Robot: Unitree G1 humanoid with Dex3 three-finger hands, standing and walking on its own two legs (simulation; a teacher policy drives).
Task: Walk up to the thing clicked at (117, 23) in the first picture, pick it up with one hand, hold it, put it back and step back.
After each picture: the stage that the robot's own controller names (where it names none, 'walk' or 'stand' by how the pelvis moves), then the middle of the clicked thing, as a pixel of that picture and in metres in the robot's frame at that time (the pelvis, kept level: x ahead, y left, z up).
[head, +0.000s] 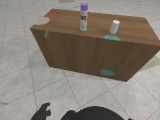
stand; (114, 27) +0.89 -0.18 +0.06
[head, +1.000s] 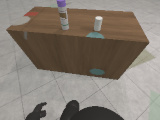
walk; (97, 24) +0.82 +0.02 +0.08
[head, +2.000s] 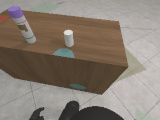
stand; (68, 38) +0.55 +0.24 +0.08
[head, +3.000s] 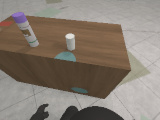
stand; (70, 42) +0.54 +0.20 +0.08
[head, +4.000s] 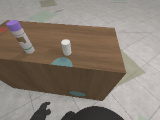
stand; (66, 47) +0.51 +0.22 +0.06
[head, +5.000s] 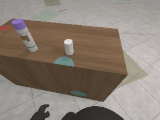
stand; (69, 47) +0.52 +0.21 +0.05
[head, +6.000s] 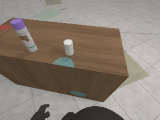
stand; (68, 47) +0.51 +0.21 +0.05
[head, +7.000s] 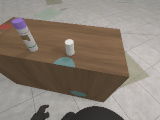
stand; (69, 47) +0.51 +0.20 +0.05
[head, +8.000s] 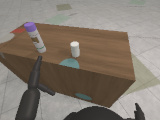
rise first; (75, 49) +0.51 +0.19 +0.06
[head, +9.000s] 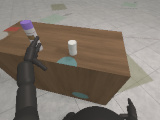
go down; (72, 47) +0.54 +0.18 +0.06
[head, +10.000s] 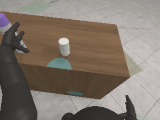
go down; (64, 47) +0.48 +0.19 +0.07
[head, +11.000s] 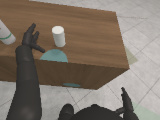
close in; (59, 37) +0.51 +0.19 +0.10
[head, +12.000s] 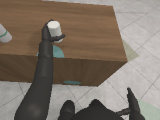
close; (55, 32) +0.53 +0.20 +0.12
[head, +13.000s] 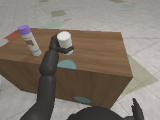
lift; (65, 44) +0.37 +0.16 +0.25
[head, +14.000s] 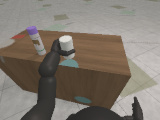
lift; (67, 47) +0.34 +0.16 +0.25
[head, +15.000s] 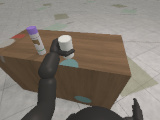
hold; (66, 47) +0.34 +0.16 +0.25
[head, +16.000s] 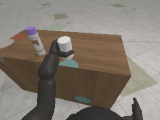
hold; (66, 48) +0.34 +0.17 +0.25
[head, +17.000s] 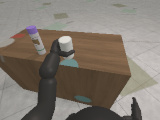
crouch; (66, 48) +0.34 +0.17 +0.24
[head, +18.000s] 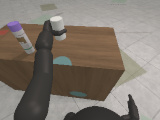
crouch; (58, 28) +0.47 +0.20 +0.27
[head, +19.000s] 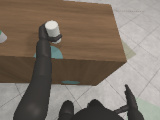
lower; (53, 32) +0.52 +0.20 +0.12
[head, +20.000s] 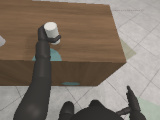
lower; (52, 34) +0.52 +0.20 +0.12
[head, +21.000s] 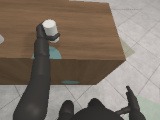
lower; (51, 32) +0.53 +0.20 +0.12
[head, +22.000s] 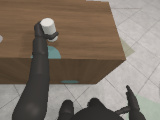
lower; (50, 30) +0.53 +0.21 +0.12
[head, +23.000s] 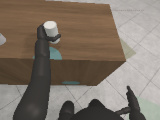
loosen; (52, 33) +0.52 +0.20 +0.12
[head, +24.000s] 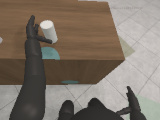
withdraw; (49, 32) +0.52 +0.21 +0.12
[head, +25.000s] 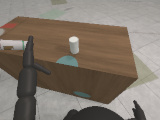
sink last; (74, 45) +0.51 +0.18 +0.09
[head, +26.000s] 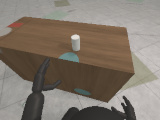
stand; (75, 43) +0.55 +0.19 +0.08
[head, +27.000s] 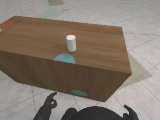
stand; (71, 43) +0.53 +0.19 +0.09
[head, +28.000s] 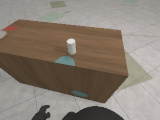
stand; (71, 46) +0.54 +0.20 +0.06
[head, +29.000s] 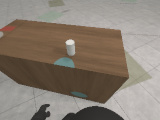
stand; (70, 47) +0.52 +0.20 +0.05
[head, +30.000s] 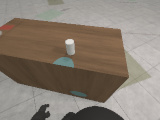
stand; (70, 47) +0.52 +0.20 +0.05
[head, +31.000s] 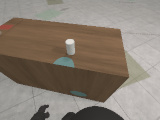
stand; (70, 47) +0.52 +0.20 +0.05
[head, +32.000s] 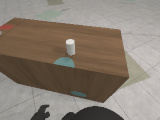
walk; (70, 47) +0.52 +0.20 +0.05
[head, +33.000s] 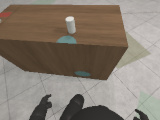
walk; (70, 25) +0.68 +0.22 +0.08
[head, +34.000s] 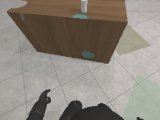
walk; (84, 5) +1.04 +0.17 +0.08
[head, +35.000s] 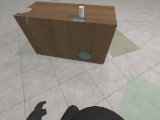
stand; (81, 11) +1.16 +0.21 +0.08
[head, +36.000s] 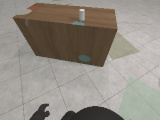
stand; (81, 15) +1.13 +0.20 +0.05
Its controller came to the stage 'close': yes
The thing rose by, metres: 0.20
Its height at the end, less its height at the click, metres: +0.00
